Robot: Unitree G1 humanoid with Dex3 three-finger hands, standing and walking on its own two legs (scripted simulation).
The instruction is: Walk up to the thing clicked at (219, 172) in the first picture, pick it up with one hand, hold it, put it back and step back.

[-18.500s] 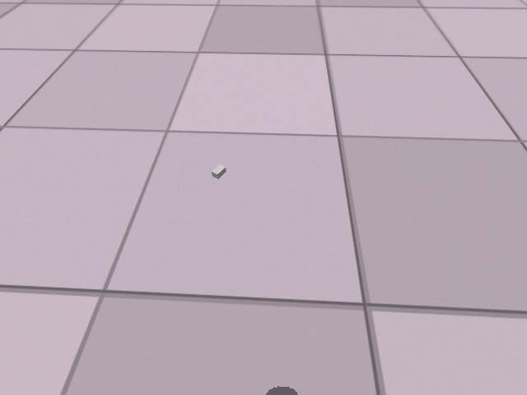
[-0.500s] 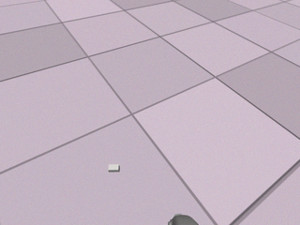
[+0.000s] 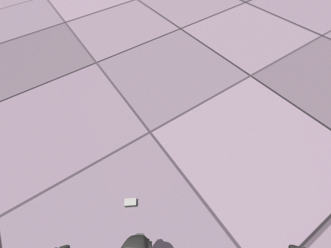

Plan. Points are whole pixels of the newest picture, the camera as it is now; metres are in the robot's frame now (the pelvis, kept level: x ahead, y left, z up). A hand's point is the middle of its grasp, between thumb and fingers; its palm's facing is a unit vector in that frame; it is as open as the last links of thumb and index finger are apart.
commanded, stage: walk up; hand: left
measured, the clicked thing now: (130, 202) +0.44 +0.26 -0.75
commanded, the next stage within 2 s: none
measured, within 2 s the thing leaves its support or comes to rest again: neither
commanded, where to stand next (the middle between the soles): +0.07 +0.01 m, yaw +3 degrees
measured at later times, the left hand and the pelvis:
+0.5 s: hand out of the picture +0.04 +0.27 -0.16, palm faces -0.01 -0.91 -0.41, open 7.4 cm; pelvis -0.01 -0.01 -0.02, yaw +0 degrees
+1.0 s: hand out of the picture +0.06 +0.26 -0.15, palm faces +0.02 -0.94 -0.33, open 7.4 cm; pelvis -0.03 +0.01 +0.01, yaw +2 degrees
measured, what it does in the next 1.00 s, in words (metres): steps on the spot: left foot, then right foot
